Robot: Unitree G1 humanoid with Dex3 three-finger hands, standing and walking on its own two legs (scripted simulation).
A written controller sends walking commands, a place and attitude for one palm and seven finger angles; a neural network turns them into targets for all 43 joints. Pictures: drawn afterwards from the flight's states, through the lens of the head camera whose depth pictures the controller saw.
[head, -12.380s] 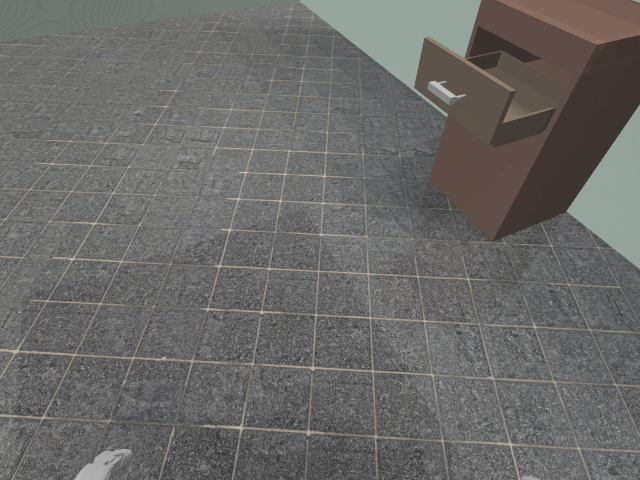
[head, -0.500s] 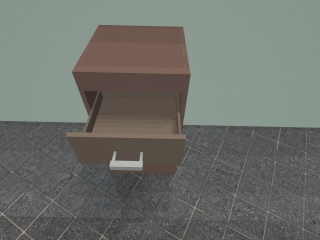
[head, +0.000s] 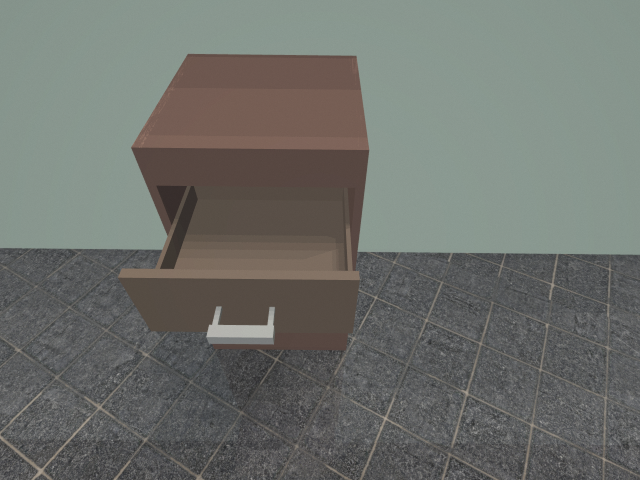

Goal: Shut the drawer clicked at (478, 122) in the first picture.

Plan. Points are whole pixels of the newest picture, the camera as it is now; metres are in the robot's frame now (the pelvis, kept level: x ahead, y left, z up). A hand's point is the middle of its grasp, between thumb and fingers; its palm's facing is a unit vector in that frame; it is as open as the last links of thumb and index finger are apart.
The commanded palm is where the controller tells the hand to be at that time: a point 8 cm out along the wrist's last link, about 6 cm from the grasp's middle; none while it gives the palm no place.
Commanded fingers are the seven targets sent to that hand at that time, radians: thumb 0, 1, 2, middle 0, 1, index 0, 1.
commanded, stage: shuffle to correct the standing spot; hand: left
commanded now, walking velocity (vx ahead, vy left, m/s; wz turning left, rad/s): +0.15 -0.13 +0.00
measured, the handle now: (243, 323) +0.40 +0.16 -0.14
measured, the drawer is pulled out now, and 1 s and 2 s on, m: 0.24 0.24 0.24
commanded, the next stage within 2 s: come to a stop and stand still in 0.14 s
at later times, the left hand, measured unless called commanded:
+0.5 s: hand out of the picture +0.03 +0.10 -0.18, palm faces +0.07 -0.98 -0.19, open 7.3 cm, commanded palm none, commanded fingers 0.00 0.90 0.90 -0.20 -0.30 -0.20 -0.30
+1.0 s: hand out of the picture +0.10 +0.14 -0.17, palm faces +0.01 -0.97 -0.24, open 7.4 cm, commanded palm none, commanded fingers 0.00 0.90 0.90 -0.20 -0.30 -0.20 -0.30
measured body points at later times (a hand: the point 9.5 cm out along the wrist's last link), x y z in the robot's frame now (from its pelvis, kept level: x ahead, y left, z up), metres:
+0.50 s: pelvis +0.06 -0.05 -0.01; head +0.08 -0.06 +0.44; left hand +0.03 +0.15 -0.16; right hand +0.07 -0.27 -0.18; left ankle +0.02 +0.09 -0.73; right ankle -0.04 -0.09 -0.74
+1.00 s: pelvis +0.05 -0.04 -0.01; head +0.07 -0.06 +0.44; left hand +0.10 +0.20 -0.15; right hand +0.06 -0.26 -0.17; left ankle +0.04 +0.06 -0.74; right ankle +0.06 -0.16 -0.74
